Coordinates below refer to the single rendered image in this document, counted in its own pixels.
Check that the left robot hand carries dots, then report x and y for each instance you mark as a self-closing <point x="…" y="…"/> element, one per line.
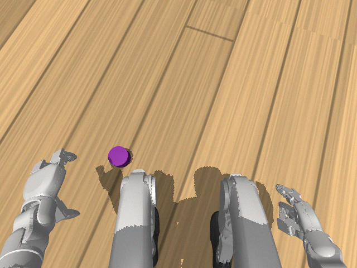
<point x="46" y="180"/>

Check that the right robot foot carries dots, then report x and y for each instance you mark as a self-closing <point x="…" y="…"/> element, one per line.
<point x="214" y="238"/>

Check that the left robot arm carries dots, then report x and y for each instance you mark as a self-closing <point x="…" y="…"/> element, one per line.
<point x="25" y="247"/>

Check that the right robot arm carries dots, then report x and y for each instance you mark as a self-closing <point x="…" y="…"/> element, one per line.
<point x="321" y="251"/>

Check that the tin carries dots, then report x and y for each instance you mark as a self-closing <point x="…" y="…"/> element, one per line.
<point x="119" y="157"/>

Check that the right robot hand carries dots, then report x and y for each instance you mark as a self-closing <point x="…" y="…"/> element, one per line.
<point x="302" y="218"/>

